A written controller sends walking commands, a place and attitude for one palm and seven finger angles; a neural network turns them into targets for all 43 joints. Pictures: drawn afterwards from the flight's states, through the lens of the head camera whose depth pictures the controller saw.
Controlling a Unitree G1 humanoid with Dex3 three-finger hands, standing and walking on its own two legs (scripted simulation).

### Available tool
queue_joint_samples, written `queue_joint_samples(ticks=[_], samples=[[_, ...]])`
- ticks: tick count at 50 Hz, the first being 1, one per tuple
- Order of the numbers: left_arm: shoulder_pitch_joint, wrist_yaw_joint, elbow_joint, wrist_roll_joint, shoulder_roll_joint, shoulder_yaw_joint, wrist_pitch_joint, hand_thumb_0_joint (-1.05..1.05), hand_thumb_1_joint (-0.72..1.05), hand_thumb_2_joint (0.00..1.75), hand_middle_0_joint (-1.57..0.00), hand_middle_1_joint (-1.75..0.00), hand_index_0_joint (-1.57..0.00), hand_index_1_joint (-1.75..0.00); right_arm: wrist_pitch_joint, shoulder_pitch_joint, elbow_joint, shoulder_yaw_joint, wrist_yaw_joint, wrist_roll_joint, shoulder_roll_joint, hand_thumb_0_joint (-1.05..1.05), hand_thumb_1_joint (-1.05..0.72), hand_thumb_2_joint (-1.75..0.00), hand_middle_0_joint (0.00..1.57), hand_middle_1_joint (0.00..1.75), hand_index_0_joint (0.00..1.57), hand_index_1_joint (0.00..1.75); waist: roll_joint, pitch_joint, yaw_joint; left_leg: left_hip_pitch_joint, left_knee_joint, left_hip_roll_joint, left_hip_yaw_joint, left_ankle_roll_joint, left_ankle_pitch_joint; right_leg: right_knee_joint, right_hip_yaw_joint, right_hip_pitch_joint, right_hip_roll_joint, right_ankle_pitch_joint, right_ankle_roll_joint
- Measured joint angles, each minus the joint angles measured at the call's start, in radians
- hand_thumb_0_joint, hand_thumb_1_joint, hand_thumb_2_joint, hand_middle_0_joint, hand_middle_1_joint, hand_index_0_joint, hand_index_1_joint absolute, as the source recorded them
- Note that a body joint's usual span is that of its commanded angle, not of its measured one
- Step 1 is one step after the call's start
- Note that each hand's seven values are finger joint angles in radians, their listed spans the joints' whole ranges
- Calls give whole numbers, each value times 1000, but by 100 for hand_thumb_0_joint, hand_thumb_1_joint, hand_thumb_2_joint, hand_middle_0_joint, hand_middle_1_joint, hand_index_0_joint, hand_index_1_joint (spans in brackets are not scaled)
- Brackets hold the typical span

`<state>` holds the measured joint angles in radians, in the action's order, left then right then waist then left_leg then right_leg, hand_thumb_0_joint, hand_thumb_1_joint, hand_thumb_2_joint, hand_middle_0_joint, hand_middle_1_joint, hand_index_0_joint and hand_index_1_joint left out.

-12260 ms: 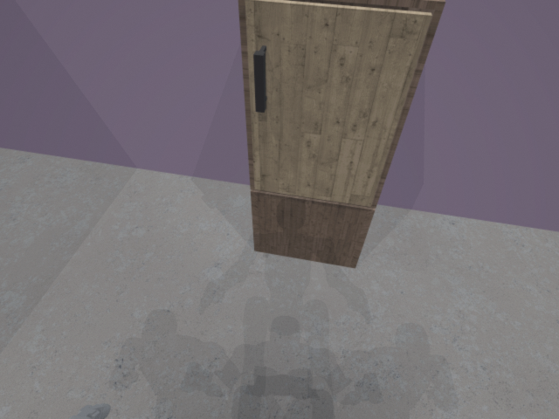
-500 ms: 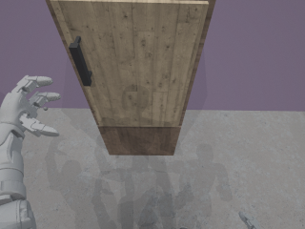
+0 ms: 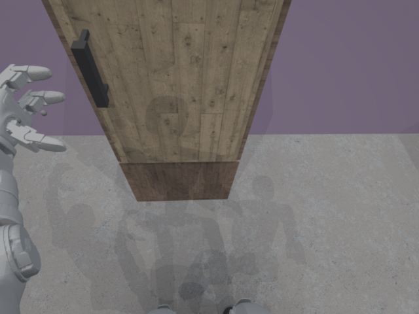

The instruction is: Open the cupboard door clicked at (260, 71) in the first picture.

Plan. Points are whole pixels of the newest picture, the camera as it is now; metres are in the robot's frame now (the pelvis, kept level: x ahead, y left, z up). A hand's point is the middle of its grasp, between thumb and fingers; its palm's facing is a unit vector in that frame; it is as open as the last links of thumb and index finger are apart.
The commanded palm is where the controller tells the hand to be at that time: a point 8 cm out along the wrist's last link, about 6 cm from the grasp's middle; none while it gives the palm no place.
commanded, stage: move the hooked fingers beside the handle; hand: left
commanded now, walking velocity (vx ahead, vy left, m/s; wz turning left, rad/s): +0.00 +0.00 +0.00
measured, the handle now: (94, 70) +0.57 +0.24 +0.10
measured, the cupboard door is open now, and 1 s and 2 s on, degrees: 0 0 0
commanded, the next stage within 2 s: slide the fingers in behind the handle in 1.38 s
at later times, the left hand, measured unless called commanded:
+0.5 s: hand (53, 81) +0.52 +0.29 +0.11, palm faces +0.03 -1.00 +0.01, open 14.0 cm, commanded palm +0.51 +0.34 +0.10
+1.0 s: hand (53, 82) +0.53 +0.30 +0.10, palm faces +0.03 -1.00 +0.01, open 14.0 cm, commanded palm +0.51 +0.34 +0.10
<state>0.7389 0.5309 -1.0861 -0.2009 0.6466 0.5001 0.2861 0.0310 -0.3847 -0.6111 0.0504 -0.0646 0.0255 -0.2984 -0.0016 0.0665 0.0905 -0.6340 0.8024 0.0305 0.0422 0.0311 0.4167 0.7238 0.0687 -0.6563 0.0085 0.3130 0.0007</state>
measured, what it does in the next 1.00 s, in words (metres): stands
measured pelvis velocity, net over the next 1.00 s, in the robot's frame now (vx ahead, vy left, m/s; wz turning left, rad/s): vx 0.02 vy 0.01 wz -0.03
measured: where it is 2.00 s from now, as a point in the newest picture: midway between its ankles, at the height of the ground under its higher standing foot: outside the picture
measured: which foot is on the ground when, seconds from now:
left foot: down 0.00-1.00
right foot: down 0.00-1.00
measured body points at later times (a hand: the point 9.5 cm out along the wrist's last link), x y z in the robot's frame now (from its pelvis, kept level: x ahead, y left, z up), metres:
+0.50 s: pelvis +0.00 +0.01 -0.01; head +0.15 +0.03 +0.42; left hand +0.51 +0.35 +0.11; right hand -0.03 -0.27 -0.10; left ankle -0.02 +0.09 -0.71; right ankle +0.02 -0.13 -0.71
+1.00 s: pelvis +0.02 +0.01 -0.01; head +0.16 +0.05 +0.41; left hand +0.52 +0.36 +0.10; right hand -0.01 -0.25 -0.11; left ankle -0.02 +0.09 -0.71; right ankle +0.02 -0.13 -0.71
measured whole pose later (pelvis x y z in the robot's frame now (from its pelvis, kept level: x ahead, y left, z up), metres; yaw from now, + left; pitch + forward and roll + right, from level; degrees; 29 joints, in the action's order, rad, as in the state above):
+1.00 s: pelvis +0.02 +0.01 -0.01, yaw -1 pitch +22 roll -5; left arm 0.97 0.51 -1.23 -0.09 0.83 0.57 0.24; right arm -0.13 -0.44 -0.57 0.07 -0.01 -0.01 -0.28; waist -0.01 0.08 0.19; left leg -0.81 0.89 0.06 0.02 0.04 0.47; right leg 0.74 0.08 -0.80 -0.02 0.33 0.01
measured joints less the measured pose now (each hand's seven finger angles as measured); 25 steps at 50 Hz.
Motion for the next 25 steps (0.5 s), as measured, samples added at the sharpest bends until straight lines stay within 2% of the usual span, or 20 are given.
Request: queue_joint_samples(ticks=[4, 10, 16, 25], samples=[[64, -9, -65, 32, 27, -6, -20, -1, -50, 30, -30, -120, -30, -120, -17, 4, -2, 7, -1, -4, -2, 1, -90, -90, 20, 30, 21, 30, 2, -3, 16, -30, 15, -3, -6, 3, 2, 9, 6, -24, 3, 1, 2], [132, -24, -104, 53, 56, 1, 3, -1, -50, 30, -30, -120, -30, -120, -37, -1, -6, 9, 3, -13, 1, 1, -90, -90, 20, 30, 21, 30, 3, -4, 38, -68, 35, 1, -7, 5, 9, 18, 6, -58, 0, 1, 5], [209, -30, -174, 96, 120, 20, -18, -1, -50, 30, -30, -120, -30, -120, -63, -16, 2, 19, 5, -18, -1, 1, -90, -90, 20, 30, 21, 30, 1, -6, 72, -109, 53, 6, -7, 7, 15, 27, 5, -97, -4, 1, 6], [294, -14, -233, 123, 216, 50, -30, -1, -50, 30, -30, -120, -30, -120, -104, -55, 8, 29, 9, -24, -4, 1, -90, -90, 20, 30, 21, 30, -4, -13, 107, -163, 76, 17, -8, 9, 27, 31, 6, -143, -15, 0, 7]])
